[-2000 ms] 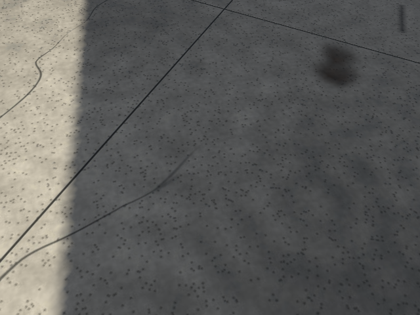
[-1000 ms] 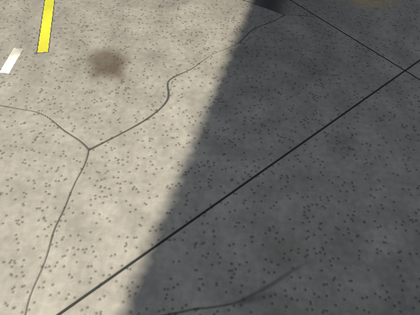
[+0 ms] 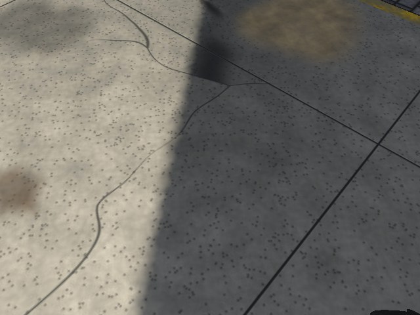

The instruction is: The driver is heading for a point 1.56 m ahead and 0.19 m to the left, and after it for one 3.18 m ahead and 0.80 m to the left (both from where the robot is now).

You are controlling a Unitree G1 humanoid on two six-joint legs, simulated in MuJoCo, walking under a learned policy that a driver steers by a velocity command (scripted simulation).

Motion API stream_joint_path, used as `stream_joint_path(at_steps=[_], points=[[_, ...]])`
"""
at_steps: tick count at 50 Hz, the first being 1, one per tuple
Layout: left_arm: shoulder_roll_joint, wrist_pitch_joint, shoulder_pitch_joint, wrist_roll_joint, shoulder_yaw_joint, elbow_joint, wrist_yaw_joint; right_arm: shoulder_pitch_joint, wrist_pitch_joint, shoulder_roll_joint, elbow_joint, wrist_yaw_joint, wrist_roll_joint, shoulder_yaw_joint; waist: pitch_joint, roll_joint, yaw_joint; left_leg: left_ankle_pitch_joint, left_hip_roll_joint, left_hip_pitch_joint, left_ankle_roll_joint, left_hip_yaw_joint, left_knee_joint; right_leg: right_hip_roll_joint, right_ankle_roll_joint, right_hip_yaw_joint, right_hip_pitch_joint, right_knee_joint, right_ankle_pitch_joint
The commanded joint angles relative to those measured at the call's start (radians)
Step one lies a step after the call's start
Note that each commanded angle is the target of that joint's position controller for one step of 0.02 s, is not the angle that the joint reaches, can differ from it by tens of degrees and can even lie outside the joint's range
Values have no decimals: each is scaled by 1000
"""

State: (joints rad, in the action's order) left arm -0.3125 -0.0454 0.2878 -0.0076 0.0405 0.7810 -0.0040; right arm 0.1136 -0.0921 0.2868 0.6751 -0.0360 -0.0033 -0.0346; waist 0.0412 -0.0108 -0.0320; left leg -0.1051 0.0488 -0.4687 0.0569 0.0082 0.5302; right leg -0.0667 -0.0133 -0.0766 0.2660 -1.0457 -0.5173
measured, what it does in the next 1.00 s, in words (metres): walks ahead: right foot, then left foot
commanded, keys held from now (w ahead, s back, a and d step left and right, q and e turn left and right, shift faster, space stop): q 0.38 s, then no key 0.10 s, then w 0.28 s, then w+e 0.24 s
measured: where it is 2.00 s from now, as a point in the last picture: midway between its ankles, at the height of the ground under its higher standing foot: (212, 206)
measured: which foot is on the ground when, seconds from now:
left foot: down 0.00-0.40, up 0.42-0.74, down 0.76-1.00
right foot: up 0.00-0.38, down 0.40-0.76, up 0.78-1.00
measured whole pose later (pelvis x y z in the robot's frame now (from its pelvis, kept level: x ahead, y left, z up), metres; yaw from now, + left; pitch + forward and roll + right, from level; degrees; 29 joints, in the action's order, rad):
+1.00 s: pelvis +0.20 +0.03 +0.02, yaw +14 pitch +2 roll +1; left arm -0.31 -0.05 0.24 0.03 0.06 0.76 0.03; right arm 0.38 -0.07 0.25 0.78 0.00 -0.01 -0.05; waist -0.01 -0.05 0.04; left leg -0.28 0.02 0.01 0.02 -0.06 0.24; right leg 0.06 -0.01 -0.06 0.67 -0.93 -0.12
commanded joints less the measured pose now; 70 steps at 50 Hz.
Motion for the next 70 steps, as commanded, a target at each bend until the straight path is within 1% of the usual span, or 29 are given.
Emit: stream_joint_path(at_steps=[1, 5, 11, 16, 19, 20, 21, 22, 23, 25, 28, 33, 37, 38, 39, 40, 41, 46, 51, 56, 58, 60, 61, 62, 63, 64, 66, 68, 70], points=[[-129, -9, -37, 11, 24, -102, -2, 123, 28, 150, -52, 13, 11, -47, -201, 22, 76, 519, -313, 493, 236, 398, -126, 77, -33, -21, 406, -246, -9], [-82, 28, 0, -4, 23, -105, -28, 61, 53, 167, -71, 25, -4, -58, -145, 102, -2, 463, -221, 222, 211, 315, -201, 84, -57, 5, 256, -15, 81], [-74, 45, -83, -3, 26, -117, -40, 61, 93, 187, -74, 60, 16, -73, -187, 116, 19, 159, -175, 173, 168, 346, -197, 51, -84, -20, 206, 188, 245], [-75, 19, -154, 8, 31, -142, -27, 78, 120, 182, -78, 68, 14, -78, -148, 168, 46, 54, -167, 218, 149, 453, -163, 25, -66, -41, 163, 374, 218], [-89, -3, -90, 12, 45, -120, -16, 54, 131, 164, -89, 71, 30, -74, -148, 166, 2, 99, -122, 227, 98, 477, -80, 44, -26, -25, 3, 663, 373], [-139, -3, -68, -2, 57, -120, -19, 88, 132, 122, -90, 71, 24, -61, -181, 88, 18, -71, -76, 163, 49, 418, 20, 185, 25, -114, -115, 697, 454], [-221, 11, -131, -28, 72, -138, -25, 143, 125, 78, -103, 69, 15, -49, -140, -189, 90, -397, 83, -22, -17, 223, 195, 373, 158, -338, -175, 716, 694], [-175, 14, -89, -47, 67, -132, -22, 133, 114, 156, -101, 68, 2, -69, -149, -249, 45, -563, 84, -85, -73, 159, 430, 479, 295, -470, -143, 729, 797], [-133, 13, -110, -32, 54, -140, -22, 152, 112, 202, -80, 66, 4, -86, -140, -168, 48, -518, 54, -92, -98, 175, 563, 454, 302, -407, -133, 709, 799], [-90, 16, -143, -1, 42, -138, -22, 159, 131, 171, -44, 74, 9, -84, -126, -93, 54, -403, 32, -121, -127, 159, 623, 332, 212, -253, -151, 694, 618], [-86, 26, -95, 9, 36, -105, -24, 94, 129, 82, -64, 58, 13, -49, -79, -165, 12, -293, 1, -119, -138, 67, 472, 254, 191, -201, -135, 795, 181], [-156, 22, -37, 17, 56, -80, -19, 14, 76, 72, -79, 36, 15, -32, -47, -190, -31, -308, -24, 83, -92, -20, 114, 276, 213, -195, -80, 828, 146], [-125, 17, -36, 33, 42, -64, -6, 144, 53, 86, -15, 34, 20, -41, -56, -128, 52, -106, -20, 410, -15, -30, -163, 248, 172, -159, 75, 751, 143], [-63, 7, -62, 21, 22, -73, 1, 231, 51, 103, 2, 42, 21, -46, -101, -83, 94, -138, -104, 563, 9, 71, -170, 204, 120, -108, 180, 636, 121], [26, -13, -86, 7, -3, -109, 12, 311, 55, 193, 12, 53, 8, -67, -141, 146, 109, -237, -302, 708, 86, 338, -211, 78, 44, 45, 385, 356, 62], [-47, -31, -155, 31, 14, -150, 7, 354, 52, 249, 30, 44, 0, -89, -63, 241, 155, -415, -441, 634, 203, 553, -326, 73, 27, 71, 546, 189, -53], [-114, -36, -163, 48, 38, -145, 6, 329, 37, 187, 29, 42, -3, -72, 20, 176, 143, -510, -428, 594, 216, 547, -351, 127, 34, 13, 615, 57, -12], [-55, -30, -107, 37, 36, -97, 26, 222, 7, 96, 29, 43, -10, -45, 54, 129, 80, -70, -296, 517, 119, 185, -402, 145, 23, -29, 606, 14, 321], [-7, -20, -198, 28, 14, -142, 44, 213, -1, 121, 52, 46, -2, -52, 64, 106, 97, 106, -256, 392, 100, -36, -427, 136, -7, 53, 442, 272, 549], [-17, -19, -286, 30, 10, -206, 74, 264, 13, 163, 102, 49, 20, -66, 88, 80, 101, 265, -318, 505, 79, -99, -378, 115, 67, 103, 396, 425, 505], [-52, -15, -246, 28, 27, -215, 78, 256, 27, 193, 101, 55, 20, -75, 20, 111, 58, 653, -322, 564, 55, -136, -239, 57, 109, 160, 293, 427, 410], [-134, -4, 2, 33, 75, -162, 65, 247, 44, 203, 93, 67, 16, -74, -140, 106, -82, 850, -280, 482, 10, -183, 118, -22, 167, 186, -64, 460, 402], [-204, 9, 152, 37, 103, -135, 44, 267, 37, 177, 73, 72, 1, -60, -237, 10, -143, 560, -240, 236, -27, -176, 411, 83, 219, -7, -380, 467, 387], [-294, 3, 132, 40, 110, -141, 40, 385, 10, 19, 25, 51, -21, -9, -365, -265, -13, -430, -23, -168, -85, -85, 785, 360, 413, -613, -676, 595, 126], [-200, -6, 163, 35, 86, -159, 38, 270, -26, 121, 25, 36, 11, -27, -442, -145, -98, -460, -26, -247, -68, 118, 880, 385, 407, -770, -688, 731, 24], [-166, -14, 122, 23, 73, -148, 37, 169, -43, 159, -15, 29, 47, -38, -274, -112, -98, -370, -69, -319, -48, 108, 866, 359, 353, -623, -572, 757, 95], [-138, -20, -10, 19, 64, -170, 34, 129, -57, 142, -20, 42, 12, -35, -118, 18, -12, -240, -141, -243, -41, 92, 699, 279, 309, -424, -278, 772, 317], [-112, -23, -74, 1, 55, -196, 29, 171, -34, 144, -15, 42, -1, -42, -93, -25, 49, -199, -166, -143, -56, 98, 641, 236, 314, -351, -128, 818, 428], [-104, -29, -78, 12, 52, -184, 23, 190, -11, 122, -4, 43, -12, -39, -70, -27, 65, -170, -172, -124, -90, 73, 572, 223, 323, -279, -40, 845, 496]])
Velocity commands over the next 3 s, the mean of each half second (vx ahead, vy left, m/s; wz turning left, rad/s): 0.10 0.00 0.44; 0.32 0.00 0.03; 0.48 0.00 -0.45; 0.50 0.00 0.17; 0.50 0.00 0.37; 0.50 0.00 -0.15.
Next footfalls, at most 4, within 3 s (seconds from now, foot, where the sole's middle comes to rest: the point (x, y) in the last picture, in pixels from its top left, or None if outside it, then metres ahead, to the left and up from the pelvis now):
0.40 right None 0.20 -0.12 -0.76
0.76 left None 0.12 0.12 -0.76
1.20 right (236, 294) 0.51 -0.05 -0.76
1.74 left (178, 210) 0.80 0.16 -0.76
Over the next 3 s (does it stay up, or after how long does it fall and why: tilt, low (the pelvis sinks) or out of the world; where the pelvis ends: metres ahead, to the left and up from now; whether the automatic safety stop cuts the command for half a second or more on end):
stays up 1.28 0.22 0.02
